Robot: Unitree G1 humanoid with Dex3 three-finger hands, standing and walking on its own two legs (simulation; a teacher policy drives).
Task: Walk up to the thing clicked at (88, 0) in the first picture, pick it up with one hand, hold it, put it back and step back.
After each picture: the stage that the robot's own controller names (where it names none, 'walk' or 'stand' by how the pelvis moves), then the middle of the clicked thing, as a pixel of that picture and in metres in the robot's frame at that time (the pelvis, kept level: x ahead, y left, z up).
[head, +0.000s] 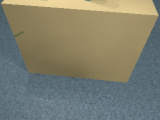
stand; out of the picture +1.05 -0.02 +0.10
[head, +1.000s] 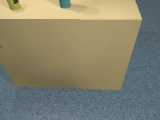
walk; out of the picture +0.93 +0.17 +0.12
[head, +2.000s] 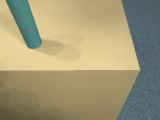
stand; (25, 21) +0.55 +0.26 +0.11
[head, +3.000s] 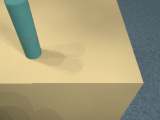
stand; (26, 31) +0.50 +0.23 +0.11
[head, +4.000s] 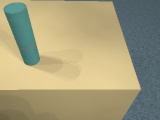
stand; (24, 38) +0.49 +0.24 +0.10
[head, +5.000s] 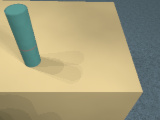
stand; (25, 39) +0.48 +0.23 +0.10
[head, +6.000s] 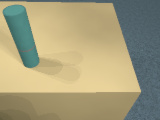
stand; (24, 40) +0.48 +0.24 +0.10
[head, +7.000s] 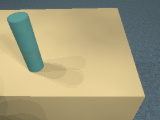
rise first; (28, 45) +0.47 +0.25 +0.10
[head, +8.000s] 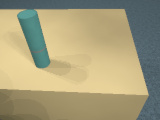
go down; (36, 42) +0.49 +0.23 +0.10
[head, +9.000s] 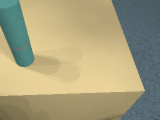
go down; (17, 36) +0.46 +0.22 +0.11
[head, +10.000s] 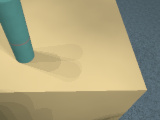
close in; (16, 32) +0.46 +0.22 +0.12
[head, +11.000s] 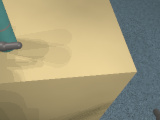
close; out of the picture +0.49 +0.24 +0.15
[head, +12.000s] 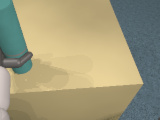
lift; (12, 41) +0.41 +0.21 +0.16
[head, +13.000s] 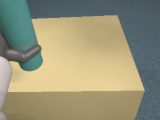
lift; (19, 30) +0.31 +0.17 +0.30
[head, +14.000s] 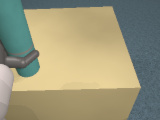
hold; (16, 37) +0.33 +0.18 +0.26
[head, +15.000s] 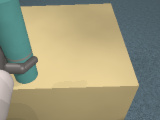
hold; (16, 44) +0.33 +0.19 +0.23
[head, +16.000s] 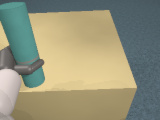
crouch; (24, 49) +0.35 +0.18 +0.21
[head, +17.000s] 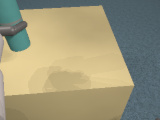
crouch; (6, 11) +0.45 +0.22 +0.27
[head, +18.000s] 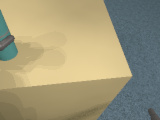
lower; out of the picture +0.48 +0.25 +0.13
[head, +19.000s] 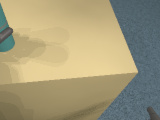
lower; out of the picture +0.48 +0.25 +0.16
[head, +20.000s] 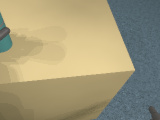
lower; out of the picture +0.49 +0.25 +0.15
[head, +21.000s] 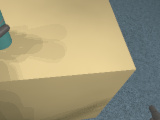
lower; out of the picture +0.49 +0.25 +0.16
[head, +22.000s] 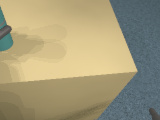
loosen; out of the picture +0.49 +0.25 +0.16
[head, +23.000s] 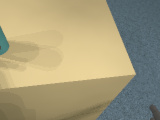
withdraw; out of the picture +0.47 +0.26 +0.15
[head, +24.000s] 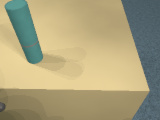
sink last; (27, 35) +0.48 +0.25 +0.12
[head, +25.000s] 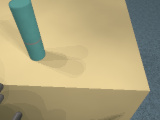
stand; (30, 33) +0.49 +0.25 +0.11
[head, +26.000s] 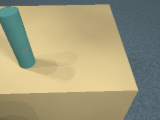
stand; (19, 41) +0.49 +0.26 +0.11
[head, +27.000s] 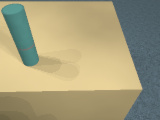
stand; (23, 38) +0.49 +0.25 +0.10
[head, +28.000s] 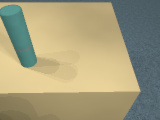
stand; (21, 40) +0.48 +0.25 +0.10
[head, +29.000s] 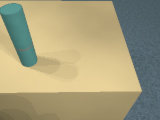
stand; (21, 39) +0.48 +0.25 +0.10
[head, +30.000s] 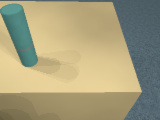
stand; (22, 39) +0.48 +0.25 +0.10
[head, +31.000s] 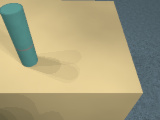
walk; (22, 39) +0.48 +0.24 +0.10
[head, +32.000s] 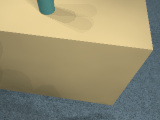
walk; out of the picture +0.67 +0.18 +0.13
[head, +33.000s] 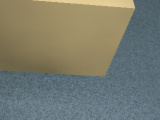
walk; out of the picture +0.91 +0.17 +0.12
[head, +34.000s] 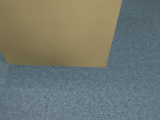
stand; out of the picture +1.12 +0.25 +0.12
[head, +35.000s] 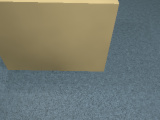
stand; out of the picture +1.14 +0.23 +0.10
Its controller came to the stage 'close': yes
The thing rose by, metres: 0.21
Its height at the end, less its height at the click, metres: +0.00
